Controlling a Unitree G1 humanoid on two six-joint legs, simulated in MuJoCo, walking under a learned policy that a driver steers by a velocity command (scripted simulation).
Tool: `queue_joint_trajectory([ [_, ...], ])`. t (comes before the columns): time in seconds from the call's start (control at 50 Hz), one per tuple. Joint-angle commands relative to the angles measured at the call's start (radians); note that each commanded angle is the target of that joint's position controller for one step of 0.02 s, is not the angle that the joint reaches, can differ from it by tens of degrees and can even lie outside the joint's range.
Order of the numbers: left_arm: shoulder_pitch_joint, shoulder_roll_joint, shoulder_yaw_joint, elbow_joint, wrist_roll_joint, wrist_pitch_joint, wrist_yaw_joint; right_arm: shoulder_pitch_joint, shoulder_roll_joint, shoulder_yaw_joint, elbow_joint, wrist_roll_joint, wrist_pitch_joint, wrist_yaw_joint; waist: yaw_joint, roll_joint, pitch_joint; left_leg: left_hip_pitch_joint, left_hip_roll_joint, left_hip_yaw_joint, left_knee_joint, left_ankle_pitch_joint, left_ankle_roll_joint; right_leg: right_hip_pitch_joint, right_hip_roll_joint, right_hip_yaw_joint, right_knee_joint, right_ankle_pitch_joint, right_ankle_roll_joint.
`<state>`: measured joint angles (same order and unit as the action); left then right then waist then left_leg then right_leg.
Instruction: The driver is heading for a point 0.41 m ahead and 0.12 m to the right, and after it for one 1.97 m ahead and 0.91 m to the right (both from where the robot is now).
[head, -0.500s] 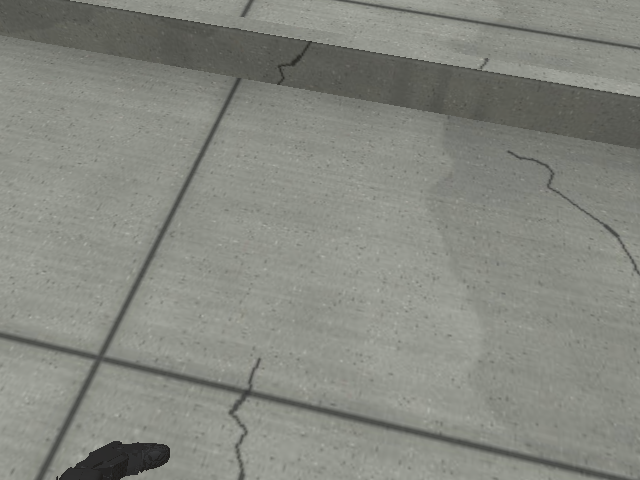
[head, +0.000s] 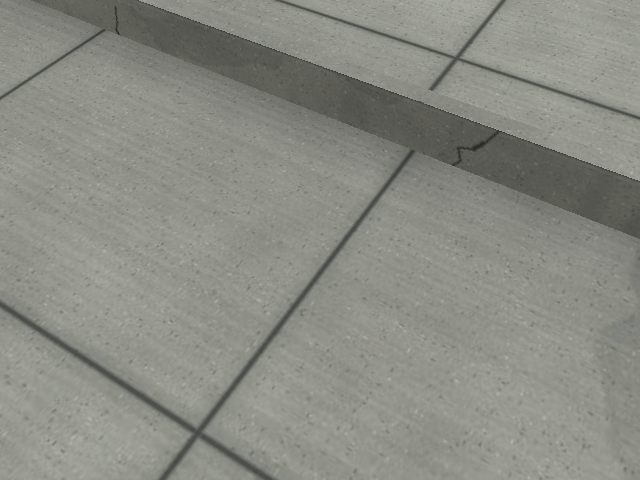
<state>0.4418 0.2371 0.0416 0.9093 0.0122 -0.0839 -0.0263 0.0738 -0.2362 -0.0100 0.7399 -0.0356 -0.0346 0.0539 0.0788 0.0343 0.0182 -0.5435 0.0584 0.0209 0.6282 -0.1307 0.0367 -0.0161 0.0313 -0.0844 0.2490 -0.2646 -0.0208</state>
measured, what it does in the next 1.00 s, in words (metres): walks ahead, turning right: left foot, then right foot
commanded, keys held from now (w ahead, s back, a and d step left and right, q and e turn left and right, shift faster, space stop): w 0.14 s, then w+e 0.78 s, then e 0.08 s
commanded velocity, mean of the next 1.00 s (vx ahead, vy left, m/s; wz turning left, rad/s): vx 0.49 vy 0.00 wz -0.35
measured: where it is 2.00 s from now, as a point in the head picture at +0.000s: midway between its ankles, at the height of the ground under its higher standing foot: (446, 370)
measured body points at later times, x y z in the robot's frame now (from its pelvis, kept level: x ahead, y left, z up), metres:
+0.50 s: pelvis +0.25 +0.03 +0.00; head +0.27 +0.03 +0.44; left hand +0.43 +0.24 -0.13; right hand +0.19 -0.23 -0.14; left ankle +0.14 +0.11 -0.74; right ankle +0.39 -0.12 -0.70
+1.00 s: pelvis +0.51 -0.06 +0.00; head +0.54 -0.09 +0.45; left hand +0.63 +0.20 -0.12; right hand +0.58 -0.35 -0.11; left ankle +0.72 +0.04 -0.69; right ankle +0.42 -0.09 -0.74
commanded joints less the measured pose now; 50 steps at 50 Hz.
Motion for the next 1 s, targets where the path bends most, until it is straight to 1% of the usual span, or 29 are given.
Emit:
queue_joint_trajectory([
  [0.02,-0.006,0.181,0.039,-0.04,0.0,-0.002,0.007,-0.038,-0.081,-0.019,-0.073,-0.001,-0.02,-0.011,-0.047,-0.134,0.021,0.122,-0.038,0.048,-0.076,-0.044,0.027,-0.046,-0.274,0.144,-0.011,0.428,-0.135],
  [0.04,-0.013,0.182,0.038,-0.036,-0.003,0.004,0.009,0.026,-0.084,-0.024,-0.052,-0.007,-0.026,-0.016,-0.083,-0.119,-0.003,0.219,-0.063,0.06,-0.137,-0.039,0.041,-0.047,-0.259,0.121,0.074,0.52,-0.121],
  [0.06,0.0,0.16,0.03,-0.03,-0.005,0.008,0.01,0.152,-0.108,-0.037,-0.004,-0.019,-0.036,-0.026,-0.129,-0.072,-0.073,0.394,-0.077,0.051,-0.186,-0.04,0.064,-0.08,-0.21,0.075,0.245,0.582,-0.101],
  [0.08,-0.024,0.124,0.016,-0.062,-0.007,0.006,0.011,0.33,-0.173,-0.057,0.03,-0.038,-0.044,-0.038,-0.207,0.017,-0.194,0.622,0.091,-0.135,-0.216,-0.138,0.114,-0.223,-0.163,0.029,0.499,0.393,-0.072],
  [0.1,0.042,0.022,-0.008,-0.108,-0.022,0.005,0.008,0.393,-0.288,-0.084,0.039,-0.038,-0.039,-0.05,-0.18,0.255,-0.27,0.846,0.36,-0.575,-0.326,-0.212,0.222,-0.566,-0.003,-0.034,0.821,-0.185,-0.028],
  [0.12,0.005,0.137,0.021,-0.092,0.006,0.017,0.02,0.381,-0.256,-0.086,0.045,0.009,-0.028,-0.051,-0.187,0.144,-0.235,0.783,0.357,-0.652,-0.361,-0.205,0.248,-0.663,-0.022,0.079,0.939,-0.257,-0.041],
  [0.14,-0.054,0.137,0.025,-0.103,0.006,0.017,0.015,0.303,-0.193,-0.068,0.04,0.015,-0.028,-0.048,-0.149,0.081,-0.115,0.689,0.3,-0.502,-0.358,-0.153,0.226,-0.693,-0.073,0.11,0.949,-0.176,-0.052],
  [0.16,-0.074,0.11,0.017,-0.1,-0.003,0.015,0.008,0.249,-0.139,-0.054,0.037,0.012,-0.035,-0.043,-0.124,0.048,-0.062,0.582,0.254,-0.386,-0.391,-0.067,0.196,-0.656,-0.098,0.12,0.904,-0.112,-0.052],
  [0.18,-0.074,0.099,0.017,-0.089,-0.003,0.023,0.005,0.216,-0.111,-0.046,0.036,0.01,-0.042,-0.044,-0.099,0.048,-0.034,0.513,0.213,-0.299,-0.424,-0.032,0.158,-0.61,-0.114,0.122,0.86,-0.08,-0.046],
  [0.2,-0.054,0.092,0.017,-0.076,0.009,0.036,-0.001,0.203,-0.091,-0.04,0.043,0.013,-0.049,-0.048,-0.077,0.064,-0.017,0.46,0.184,-0.236,-0.45,0.012,0.135,-0.569,-0.12,0.125,0.838,-0.055,-0.035],
  [0.26,-0.073,0.075,0.021,-0.073,0.015,0.059,-0.015,0.236,-0.105,-0.046,0.071,0.018,-0.072,-0.053,-0.06,0.046,-0.002,0.44,0.175,-0.134,-0.495,0.135,0.133,-0.582,-0.109,0.13,0.838,0.026,-0.017],
  [0.38,-0.261,0.056,0.017,-0.129,0.017,0.066,-0.024,0.293,-0.102,-0.047,0.115,0.019,-0.079,-0.057,-0.086,0.023,0.058,0.483,0.16,0.026,-0.523,0.217,0.123,-0.699,-0.111,0.111,0.668,0.22,0.001],
  [0.44,-0.364,0.04,0.003,-0.167,0.02,0.062,-0.034,0.322,-0.11,-0.047,0.136,0.019,-0.078,-0.063,-0.113,0.029,0.08,0.512,0.16,0.094,-0.511,0.287,0.11,-0.664,-0.103,0.045,0.518,0.281,-0.013],
  [0.5,-0.431,0.042,-0.002,-0.205,0.023,0.059,-0.042,0.369,-0.126,-0.05,0.165,0.016,-0.07,-0.072,-0.131,0.028,0.093,0.602,0.184,0.135,-0.46,0.408,0.097,-0.643,-0.084,-0.011,0.414,0.234,-0.054],
  [0.52,-0.43,0.045,-0.001,-0.21,0.024,0.059,-0.042,0.369,-0.134,-0.052,0.171,0.014,-0.065,-0.075,-0.125,0.031,0.086,0.631,0.19,0.151,-0.422,0.501,0.09,-0.621,-0.067,-0.028,0.39,0.198,-0.072],
  [0.56,-0.379,0.061,0.007,-0.204,0.026,0.06,-0.034,0.354,-0.161,-0.057,0.174,0.011,-0.057,-0.082,-0.094,0.057,0.039,0.676,0.197,0.186,-0.287,0.819,0.076,-0.525,-0.006,-0.074,0.373,0.099,-0.115],
  [0.58,-0.31,0.076,0.015,-0.189,0.027,0.059,-0.029,0.346,-0.177,-0.061,0.174,0.008,-0.048,-0.084,-0.062,0.066,-0.007,0.686,0.198,0.199,-0.164,0.939,0.073,-0.447,0.032,-0.088,0.365,0.044,-0.14],
  [0.6,-0.2,0.098,0.029,-0.159,0.03,0.052,-0.023,0.34,-0.19,-0.065,0.171,0.008,-0.039,-0.085,-0.016,0.062,-0.074,0.653,0.194,0.206,0.011,0.929,0.067,-0.313,0.064,-0.082,0.323,0.025,-0.167],
  [0.62,-0.041,0.145,0.053,-0.112,0.042,0.046,-0.011,0.321,-0.191,-0.065,0.154,0.013,-0.035,-0.084,0.062,0.013,-0.16,0.499,0.17,0.218,0.261,0.727,0.042,-0.072,0.034,0.003,0.254,0.039,-0.211],
  [0.64,0.021,0.267,0.089,-0.11,0.045,0.049,0.006,0.348,-0.099,-0.044,0.095,0.028,-0.043,-0.07,0.047,-0.178,-0.265,0.134,0.054,0.226,0.63,0.101,-0.005,0.229,-0.25,0.424,0.228,-0.015,-0.322],
  [0.66,-0.006,0.31,0.098,-0.125,0.01,0.057,0.003,0.304,-0.122,-0.052,0.049,0.024,-0.052,-0.058,0.024,-0.208,-0.333,-0.111,-0.112,0.028,0.839,-0.407,-0.029,0.333,-0.393,0.867,0.07,0.103,-0.427],
  [0.68,-0.041,0.282,0.095,-0.116,-0.006,0.065,0.009,0.204,-0.131,-0.051,0.027,0.015,-0.06,-0.053,0.026,-0.092,-0.207,-0.207,-0.031,-0.073,0.83,-0.305,-0.02,0.255,-0.356,0.704,0.054,0.119,-0.39],
  [0.7,-0.088,0.225,0.08,-0.113,-0.009,0.065,0.015,0.192,-0.121,-0.043,0.02,0.022,-0.071,-0.051,-0.009,-0.048,-0.089,-0.192,0.009,-0.059,0.743,-0.22,-0.019,0.104,-0.326,0.581,0.033,0.183,-0.349],
  [0.72,-0.132,0.181,0.068,-0.117,-0.007,0.062,0.018,0.202,-0.117,-0.045,0.03,0.017,-0.07,-0.053,-0.055,-0.003,-0.024,-0.134,0.04,-0.057,0.646,-0.193,-0.023,-0.015,-0.268,0.492,0.012,0.261,-0.299],
  [0.74,-0.164,0.157,0.059,-0.12,-0.014,0.057,0.022,0.216,-0.114,-0.044,0.031,-0.001,-0.053,-0.053,-0.09,-0.011,-0.002,-0.073,0.054,-0.059,0.588,-0.189,-0.037,-0.101,-0.219,0.424,-0.004,0.329,-0.275],
  [0.78,-0.166,0.15,0.054,-0.125,-0.015,0.039,0.018,0.243,-0.101,-0.042,0.033,-0.018,-0.017,-0.046,-0.112,-0.038,-0.028,-0.008,0.055,-0.045,0.531,-0.183,-0.062,-0.158,-0.175,0.363,-0.017,0.42,-0.271],
  [0.82,-0.137,0.177,0.061,-0.119,-0.015,0.027,0.016,0.21,-0.089,-0.04,0.014,-0.016,0.0,-0.041,-0.111,-0.049,-0.024,-0.027,0.053,-0.029,0.459,-0.135,-0.081,-0.18,-0.148,0.336,-0.033,0.422,-0.267],
  [0.92,-0.04,0.187,0.065,-0.11,-0.014,0.031,0.018,0.004,-0.091,-0.036,-0.057,-0.008,0.002,-0.035,-0.035,-0.091,0.017,-0.132,0.039,-0.027,0.217,0.05,-0.103,-0.112,-0.123,0.364,-0.041,0.356,-0.224],
  [1.0,0.011,0.2,0.068,-0.105,-0.008,0.044,0.031,-0.078,-0.085,-0.025,-0.091,0.005,-0.013,-0.038,-0.003,-0.101,0.002,-0.083,-0.033,-0.012,0.073,0.085,-0.089,-0.043,-0.113,0.347,0.096,0.717,-0.184],
])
